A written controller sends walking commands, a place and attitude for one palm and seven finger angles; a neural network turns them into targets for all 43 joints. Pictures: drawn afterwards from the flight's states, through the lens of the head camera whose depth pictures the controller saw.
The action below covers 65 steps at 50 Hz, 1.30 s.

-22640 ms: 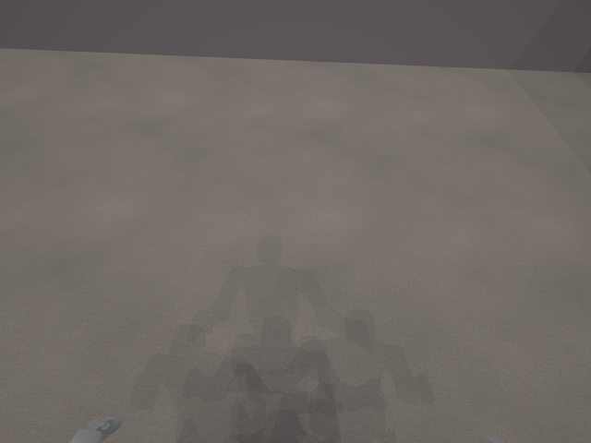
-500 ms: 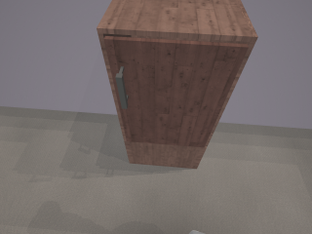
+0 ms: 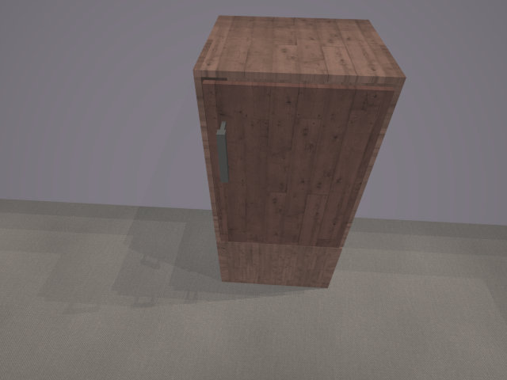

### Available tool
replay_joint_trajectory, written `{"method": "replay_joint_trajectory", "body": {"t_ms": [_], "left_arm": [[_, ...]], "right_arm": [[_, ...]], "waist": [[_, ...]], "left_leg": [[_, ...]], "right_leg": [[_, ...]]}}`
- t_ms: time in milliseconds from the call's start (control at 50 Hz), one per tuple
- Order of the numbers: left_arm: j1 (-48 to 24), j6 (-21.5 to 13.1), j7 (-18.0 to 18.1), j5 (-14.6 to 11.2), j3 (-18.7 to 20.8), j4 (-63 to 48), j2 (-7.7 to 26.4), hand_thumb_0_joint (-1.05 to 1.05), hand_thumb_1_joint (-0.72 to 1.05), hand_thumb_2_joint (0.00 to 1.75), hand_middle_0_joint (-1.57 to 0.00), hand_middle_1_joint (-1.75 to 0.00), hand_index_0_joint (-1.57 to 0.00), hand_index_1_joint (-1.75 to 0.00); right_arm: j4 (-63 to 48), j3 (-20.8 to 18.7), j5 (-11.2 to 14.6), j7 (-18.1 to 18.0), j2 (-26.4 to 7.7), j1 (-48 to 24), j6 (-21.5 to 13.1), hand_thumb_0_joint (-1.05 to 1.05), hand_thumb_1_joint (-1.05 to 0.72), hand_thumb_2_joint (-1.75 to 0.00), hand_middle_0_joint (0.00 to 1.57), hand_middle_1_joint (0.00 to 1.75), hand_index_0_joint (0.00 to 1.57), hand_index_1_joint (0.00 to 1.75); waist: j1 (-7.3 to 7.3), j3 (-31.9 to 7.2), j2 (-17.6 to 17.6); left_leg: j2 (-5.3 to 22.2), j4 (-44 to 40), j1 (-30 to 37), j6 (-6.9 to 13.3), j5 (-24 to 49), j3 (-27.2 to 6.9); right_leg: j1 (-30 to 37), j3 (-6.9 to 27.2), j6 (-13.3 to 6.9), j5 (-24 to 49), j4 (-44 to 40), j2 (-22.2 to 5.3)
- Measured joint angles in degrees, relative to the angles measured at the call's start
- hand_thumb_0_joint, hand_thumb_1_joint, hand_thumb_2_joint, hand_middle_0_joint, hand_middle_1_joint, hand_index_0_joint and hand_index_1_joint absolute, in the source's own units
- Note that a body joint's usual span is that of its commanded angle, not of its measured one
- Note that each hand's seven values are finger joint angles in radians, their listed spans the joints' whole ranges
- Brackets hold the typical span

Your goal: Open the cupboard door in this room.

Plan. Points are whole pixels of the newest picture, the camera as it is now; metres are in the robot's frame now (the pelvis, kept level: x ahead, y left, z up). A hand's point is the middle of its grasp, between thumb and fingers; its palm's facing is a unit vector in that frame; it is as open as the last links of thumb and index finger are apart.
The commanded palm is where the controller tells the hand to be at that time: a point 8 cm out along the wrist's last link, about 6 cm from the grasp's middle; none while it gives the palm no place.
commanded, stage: come to a stop and stand still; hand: left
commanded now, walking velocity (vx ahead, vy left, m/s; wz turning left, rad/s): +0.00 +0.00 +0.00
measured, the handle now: (224, 152) +0.64 +0.11 +0.00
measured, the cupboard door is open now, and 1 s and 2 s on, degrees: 0 0 0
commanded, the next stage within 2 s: look again from close up in 1.44 s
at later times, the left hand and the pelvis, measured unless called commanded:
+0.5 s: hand out of the picture -0.01 +0.17 -0.17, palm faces +0.07 -0.98 -0.16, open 7.3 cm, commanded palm none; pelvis -0.05 +0.00 +0.00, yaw +1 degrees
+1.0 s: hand out of the picture -0.13 +0.13 -0.17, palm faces +0.05 -0.99 -0.12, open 7.4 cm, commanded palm none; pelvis -0.10 -0.01 +0.01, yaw -1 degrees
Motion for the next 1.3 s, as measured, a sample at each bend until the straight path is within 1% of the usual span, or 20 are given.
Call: {"method": "replay_joint_trajectory", "body": {"t_ms": [80,200,320,400,440,480,520,560,600,640,660,700,740,780,820,900,980,1060,1140,1300], "left_arm": [[0.41,-0.33,0.06,-0.01,0.2,0.98,-0.62,0.01,0.91,0.89,-0.2,-0.3,-0.2,-0.3],[1.88,-0.86,0.17,-0.2,-0.31,2.99,-1.05,0.01,0.91,0.89,-0.2,-0.3,-0.2,-0.3],[0.47,0.21,0.38,-0.5,0.51,4.46,-0.79,0.01,0.9,0.89,-0.2,-0.3,-0.2,-0.3],[-1.6,0.82,0.35,-0.64,1.18,4.13,-0.35,0.01,0.9,0.89,-0.2,-0.3,-0.2,-0.3],[-2.27,0.81,0.58,-0.37,1.65,3.59,-0.19,0.01,0.92,0.89,-0.2,-0.3,-0.2,-0.3],[-2.2,0.47,0.46,-0.2,2.0,2.7,-0.12,0.01,0.92,0.89,-0.2,-0.3,-0.2,-0.3],[-1.5,-0.04,0.4,-0.17,2.15,2.12,-0.2,0.01,0.92,0.89,-0.2,-0.3,-0.2,-0.3],[-0.12,-0.26,0.34,-0.34,2.03,2.12,-0.34,0.01,0.92,0.89,-0.2,-0.3,-0.2,-0.3],[1.64,-0.25,0.34,-0.54,1.73,2.7,-0.57,0.01,0.92,0.89,-0.19,-0.3,-0.2,-0.3],[3.58,-0.41,0.41,-0.57,1.45,3.23,-0.66,0.01,0.92,0.89,-0.19,-0.3,-0.2,-0.3],[4.09,-0.4,0.62,-0.37,1.34,3.98,-1.01,0.0,0.91,0.89,-0.19,-0.3,-0.2,-0.3],[5.41,0.2,0.91,0.05,1.0,5.45,-1.44,0.0,0.91,0.89,-0.19,-0.3,-0.2,-0.3],[6.76,0.3,1.25,-0.09,0.8,6.99,-1.56,0.01,0.91,0.89,-0.19,-0.3,-0.2,-0.3],[7.57,-0.43,1.24,-0.21,0.44,7.97,-1.63,0.01,0.91,0.89,-0.19,-0.3,-0.2,-0.3],[7.56,-1.33,1.04,-0.13,-0.02,8.33,-1.73,0.01,0.91,0.89,-0.19,-0.3,-0.2,-0.3],[5.29,-2.56,0.62,-0.58,-0.86,8.77,-2.22,0.01,0.91,0.89,-0.2,-0.3,-0.2,-0.3],[2.43,-2.99,0.66,-0.99,-1.31,8.54,-2.91,0.01,0.91,0.89,-0.2,-0.3,-0.2,-0.3],[0.37,-3.04,0.45,-1.05,-1.79,8.39,-3.45,0.01,0.91,0.89,-0.2,-0.3,-0.2,-0.3],[-0.45,-2.56,0.66,-0.84,-1.75,8.94,-2.21,0.02,0.92,0.89,-0.2,-0.3,-0.21,-0.3],[-0.56,-2.74,0.64,-1.04,-1.28,7.83,-0.46,0.01,0.91,0.89,-0.2,-0.3,-0.2,-0.3]], "right_arm": [[2.19,-0.06,0.03,-0.16,-0.1,0.47,0.54,0.01,-0.91,-0.9,0.2,0.3,0.2,0.3],[2.8,0.33,0.06,0.1,1.36,-0.29,0.11,0.01,-0.91,-0.9,0.2,0.3,0.2,0.3],[2.99,0.18,0.11,-0.1,3.35,0.29,-0.39,0.01,-0.91,-0.9,0.2,0.3,0.2,0.3],[3.89,0.1,-0.3,-0.22,4.47,2.57,-0.4,0.0,-0.91,-0.9,0.2,0.3,0.2,0.3],[4.57,0.09,-0.35,-0.42,4.56,3.06,0.04,0.01,-0.91,-0.9,0.2,0.3,0.2,0.3],[5.32,0.14,-0.36,-0.44,4.47,2.93,0.69,0.01,-0.91,-0.9,0.2,0.3,0.2,0.3],[5.74,0.2,-0.49,-0.41,4.3,2.19,0.94,0.01,-0.91,-0.9,0.2,0.3,0.2,0.3],[5.56,0.06,-0.59,-0.42,4.06,0.95,0.91,0.01,-0.91,-0.9,0.2,0.3,0.2,0.3],[5.02,-0.21,-0.88,-0.81,3.62,-0.47,0.77,0.01,-0.91,-0.9,0.2,0.3,0.2,0.3],[4.44,-0.81,-0.63,-0.88,2.72,-1.59,0.75,0.02,-0.93,-0.9,0.2,0.3,0.2,0.3],[4.29,-1.1,-0.24,-0.84,2.17,-2.37,0.81,0.02,-0.94,-0.9,0.2,0.3,0.2,0.3],[4.02,-1.63,-0.02,-0.65,1.5,-2.84,1.13,0.02,-0.94,-0.9,0.2,0.3,0.2,0.3],[3.98,-1.69,0.16,-0.18,1.21,-2.41,0.99,0.02,-0.93,-0.9,0.2,0.3,0.2,0.3],[4.06,-1.4,0.52,0.13,1.17,-2.01,0.44,0.02,-0.93,-0.9,0.2,0.3,0.2,0.3],[4.24,-0.95,0.8,0.01,1.42,-1.79,-0.26,0.01,-0.92,-0.9,0.2,0.3,0.2,0.3],[5.99,0.17,1.15,-1.04,2.17,-2.06,-1.94,0.01,-0.92,-0.9,0.2,0.3,0.2,0.3],[7.68,1.34,0.94,-1.94,3.35,-3.45,-2.19,0.01,-0.92,-0.9,0.2,0.3,0.2,0.3],[8.47,1.61,0.98,-2.03,3.03,-4.16,-2.24,0.02,-0.94,-0.9,0.2,0.3,0.2,0.3],[8.81,1.88,0.9,-1.9,3.04,-4.02,-2.37,0.02,-0.94,-0.9,0.2,0.3,0.2,0.3],[8.94,2.3,0.61,-1.21,3.39,-2.56,-1.77,0.01,-0.92,-0.9,0.2,0.3,0.2,0.3]], "waist": [[0.48,0.19,0.0],[-0.32,0.55,0.14],[-1.57,1.1,-0.61],[-1.76,0.25,-1.67],[-1.65,-0.34,-1.27],[-1.27,-1.19,-0.65],[-0.7,-2.02,-0.2],[-0.35,-2.8,0.04],[-0.36,-3.29,0.21],[-0.08,-3.16,-0.56],[0.19,-2.38,-0.27],[0.29,-1.18,0.23],[0.57,-1.15,0.02],[0.71,-0.97,-0.35],[0.82,-0.34,-0.82],[0.98,1.16,-0.81],[2.04,2.12,-1.65],[1.4,1.78,-1.22],[0.62,1.1,-1.24],[0.39,0.82,-0.55]], "left_leg": [[-0.06,-0.67,-0.87,-0.09,1.14,0.39],[0.33,-1.61,-1.53,-1.93,-2.01,-0.84],[1.33,4.55,-4.89,-3.4,-5.83,-2.55],[1.55,4.94,-5.55,-1.35,-2.25,-2.64],[1.78,2.97,-5.48,-0.33,1.36,-2.44],[1.77,0.09,-5.29,-0.11,4.76,-2.43],[1.48,-3.16,-4.88,-0.22,6.92,-2.48],[1.07,-6.83,-4.15,-0.66,8.46,-2.29],[0.48,-10.4,-3.46,-1.23,9.79,-1.98],[-0.63,-11.91,-3.86,-2.72,9.67,-1.08],[-0.52,-10.18,-4.77,-3.99,7.18,-1.02],[-0.46,-0.65,-7.24,-5.45,-0.12,-2.82],[0.11,8.99,-8.62,-5.44,-2.7,-4.27],[1.38,11.96,-7.39,-5.23,-3.87,-4.93],[2.51,8.28,-4.11,-5.07,-5.02,-5.11],[3.52,-2.82,2.19,-5.29,-0.58,-6.15],[3.39,-3.69,2.76,-5.56,-0.14,-5.21],[3.49,-4.59,3.39,-5.31,0.69,-4.72],[3.44,-5.49,4.14,-5.23,1.47,-4.47],[3.23,-6.07,3.64,-5.02,2.76,-4.76]], "right_leg": [[2.12,0.22,0.57,2.38,-2.15,0.18],[2.51,-0.48,0.1,2.6,-5.35,0.88],[1.82,-2.17,0.02,5.0,-4.79,1.69],[-0.34,-2.08,0.17,-1.06,-0.05,2.1],[-2.81,-1.12,-0.13,-4.72,8.19,2.77],[-3.98,-0.69,-0.36,-5.99,16.97,3.02],[-2.02,-1.14,-0.53,-7.3,18.91,2.73],[2.34,-2.38,-0.77,-10.19,13.77,2.24],[7.81,-3.53,-1.15,-11.99,4.03,2.14],[12.98,-3.22,-2.15,-9.32,-7.49,1.95],[13.35,-3.01,-2.45,-4.84,-9.7,2.04],[13.84,-3.37,-2.67,-1.9,-10.39,2.35],[14.31,-3.22,-2.59,-1.29,-11.52,2.61],[14.42,-2.84,-2.4,-0.72,-12.43,3.01],[13.93,-2.67,-2.45,-0.53,-12.24,3.24],[11.96,-3.54,-2.12,-1.96,-9.04,3.62],[12.3,-2.65,-1.99,-0.6,-10.09,3.35],[12.72,-2.16,-1.59,0.3,-10.89,3.4],[13.12,-1.94,-1.53,0.84,-11.2,3.33],[12.5,-2.3,-1.4,1.7,-11.24,3.15]]}}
